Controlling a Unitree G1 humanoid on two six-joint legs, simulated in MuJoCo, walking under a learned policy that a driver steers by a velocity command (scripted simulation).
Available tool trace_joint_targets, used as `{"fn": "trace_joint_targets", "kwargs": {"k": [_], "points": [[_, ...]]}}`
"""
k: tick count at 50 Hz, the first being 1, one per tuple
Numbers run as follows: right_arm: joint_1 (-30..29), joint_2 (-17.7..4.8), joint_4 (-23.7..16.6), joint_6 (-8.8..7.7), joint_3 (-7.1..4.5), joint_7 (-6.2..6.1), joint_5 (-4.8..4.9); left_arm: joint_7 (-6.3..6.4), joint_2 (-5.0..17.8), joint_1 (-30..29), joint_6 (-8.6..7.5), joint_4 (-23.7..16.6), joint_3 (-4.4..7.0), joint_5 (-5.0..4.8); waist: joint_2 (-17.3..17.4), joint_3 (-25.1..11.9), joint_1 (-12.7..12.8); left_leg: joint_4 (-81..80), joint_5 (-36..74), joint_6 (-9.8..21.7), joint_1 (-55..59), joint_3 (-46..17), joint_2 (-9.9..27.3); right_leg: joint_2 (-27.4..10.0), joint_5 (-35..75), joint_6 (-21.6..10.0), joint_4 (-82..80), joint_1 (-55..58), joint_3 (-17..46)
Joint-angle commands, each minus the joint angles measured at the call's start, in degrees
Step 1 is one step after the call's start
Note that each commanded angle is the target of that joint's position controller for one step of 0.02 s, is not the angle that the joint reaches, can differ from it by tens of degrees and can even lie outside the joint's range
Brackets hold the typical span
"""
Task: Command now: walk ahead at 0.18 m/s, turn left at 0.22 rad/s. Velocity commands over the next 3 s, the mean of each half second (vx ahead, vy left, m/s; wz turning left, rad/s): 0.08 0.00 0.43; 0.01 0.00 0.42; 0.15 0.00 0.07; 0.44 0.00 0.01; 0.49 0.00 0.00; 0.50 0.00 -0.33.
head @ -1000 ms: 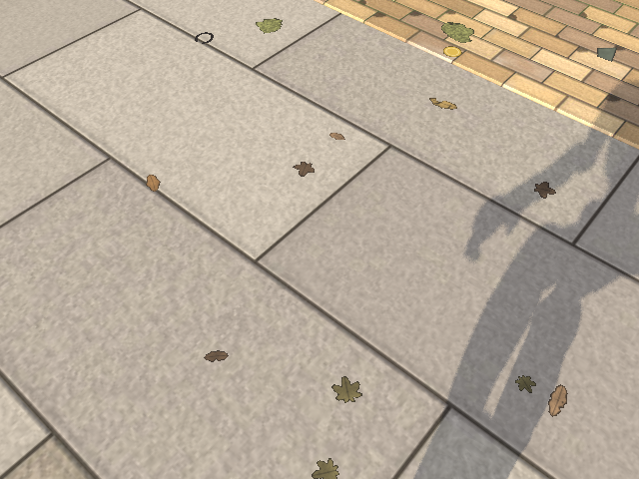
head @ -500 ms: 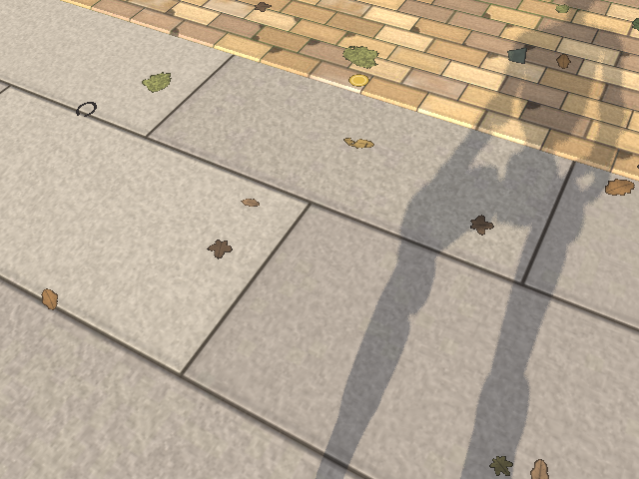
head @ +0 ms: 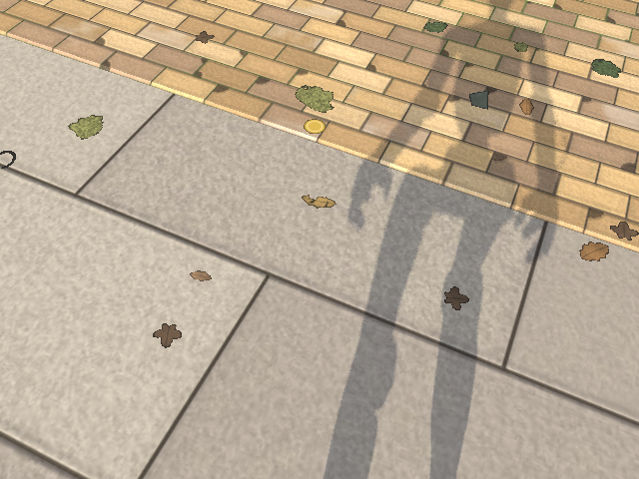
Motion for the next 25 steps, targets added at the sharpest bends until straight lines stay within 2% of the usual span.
{"fn": "trace_joint_targets", "kwargs": {"k": [1, 5, 7, 8, 9, 10, 11, 12, 13, 14, 16, 18, 21, 25], "points": [[0.06, -9.53, -2.68, 0.16, -1.99, -0.32, 0.06, 0.68, 2.39, 2.9, 0.39, -1.65, 0.06, -0.62, 8.45, -6.51, 1.61, 0.87, 46.83, 6.48, -0.74, -6.3, 12.06, 1.98, 4.43, 1.15, -6.1, 7.74, -3.11], [1.07, -10.09, -2.83, 1.8, -2.78, -0.72, -0.26, 2.06, 3.86, 0.27, 0.44, -2.8, 0.25, -1.08, 8.78, -5.7, 0.37, 4.52, 38.73, 6.77, 0.75, -12.27, 13.56, 2.74, 1.69, 0.65, -11.61, 8.38, -1.67], [-0.49, -10.48, -3.5, 2.56, -3.32, -1.12, -0.24, 2.58, 4.42, 2.22, -0.01, -2.58, 0.54, -1.23, 8.65, -4.77, 1.42, 7.21, 31.65, 5.83, 0.35, -16.2, 13.74, 2.82, 1.03, -0.18, -18.03, 11.49, -0.69], [-2.22, -10.63, -4.09, 2.88, -3.57, -1.3, 0.24, 2.85, 4.69, 4.69, -0.57, -2.08, 0.73, -0.97, 7.5, -4.54, 3.15, 10.14, 26.07, 4.16, -1.69, -16.94, 12.45, 2.32, 5.81, -0.84, -25.05, 16.22, -0.44], [-2.4, -9.26, -5.24, 2.85, -3.37, -1.36, 0.76, 3.3, 7.23, 7.53, -1.33, -1.78, 1.42, -0.09, 3.46, -6.81, 3.51, 15.93, 18.21, 1.85, -5.98, -16.2, 9.61, -3.43, 15.04, -2.38, -28.23, 23.85, 4.21], [0.27, -4.99, -6.97, 2.79, -2.48, -1.52, 0.92, 3.68, 11.96, 9.61, -1.57, -2.79, 2.3, 0.3, -7.97, -10.92, 2.01, 29.15, -5.58, -0.56, -12.16, -9.42, 2.93, -17.95, 38.23, -6.27, -27.99, 31.81, 15.51], [4.49, -5.96, -6.42, 4.14, -3.12, -2.09, 0.69, 3.23, 12.9, 8.86, -0.26, -2.85, 2.86, -1.57, -15.07, -14.51, 1.94, 39.9, -31.56, -1.79, -18.1, -2.82, -3.97, -24.47, 46.39, -14.99, -28.9, 31.98, 23.4], [3.93, -9.1, -5.14, 5.1, -3.97, -2.09, -0.59, 3.08, 9.12, 7.27, 0.35, -4.13, 2.05, -1.7, -6.05, -12.22, 0.98, 47.58, -29.58, -2.13, -19.68, -5.03, -0.61, -22.5, 38.29, -16.19, -30.58, 29.04, 20.58], [1.3, -8.84, -5.1, 5.73, -4.29, -1.67, -0.92, 3.25, 6.17, 3.55, 0.57, -5.11, 1.26, -1.4, -2.48, -8.38, 0.3, 49.38, -24.63, -2.84, -20.21, -5.62, 1.13, -18.87, 29.96, -14.65, -31.95, 24.59, 15.28], [0.06, -8.16, -5.57, 6.4, -4.36, -1.33, -0.78, 3.49, 4.96, 0.23, 1.03, -6.06, 0.82, -0.8, -2.38, -6.23, -0.84, 49.09, -21.3, -3.91, -19.97, -5.51, 2.45, -15.95, 23.71, -12.68, -33.62, 21.29, 10.88], [-0.61, -7.72, -6.05, 7.57, -4.37, -0.62, -1.09, 3.85, 5.47, -0.81, 1.17, -6.6, 0.95, -0.28, -5.16, -5.16, -1.01, 49.78, -16.8, -5.84, -19.33, -3.98, 2.57, -12.72, 21.71, -11.89, -34.53, 18.88, 5.11], [-1.28, -7.58, -6.8, 8.2, -4.38, -0.21, -0.65, 3.71, 5.97, 0.66, 1.02, -6.37, 1.19, -0.26, -4.76, -6.46, -0.58, 48.15, -15.39, -6.81, -19.24, -3.37, 2.45, -12.93, 21.73, -12.5, -34.32, 19.98, 2.72], [-4.37, -7.16, -8.67, 8.91, -4.0, 0.48, -0.66, 3.43, 7.11, 1.7, 1.09, -6.18, 1.69, -0.17, -5.18, -6.67, 0.57, 41.97, -14.81, -7.17, -19.59, -2.65, 3.76, -14.35, 16.14, -12.99, -34.74, 21.73, 1.34], [-7.84, -6.93, -11.32, 9.16, -3.31, 1.62, -0.27, 2.32, 9.12, 1.26, 1.54, -6.53, 2.51, 0.36, -6.47, -6.91, 1.84, 31.14, -15.52, -5.86, -13.63, -0.11, 4.53, -15.32, 9.47, -12.19, -34.08, 20.02, -1.4]]}}
Next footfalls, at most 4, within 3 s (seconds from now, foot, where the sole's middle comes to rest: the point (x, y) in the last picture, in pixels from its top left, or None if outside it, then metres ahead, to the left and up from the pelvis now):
0.18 right None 0.17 -0.10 -0.78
0.64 left None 0.04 0.09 -0.78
1.08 right None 0.12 -0.09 -0.78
1.94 right None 0.45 0.14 -0.78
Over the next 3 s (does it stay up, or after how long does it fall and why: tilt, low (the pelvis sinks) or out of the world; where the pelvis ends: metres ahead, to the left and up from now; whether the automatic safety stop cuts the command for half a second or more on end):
stays up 0.77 0.41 -0.02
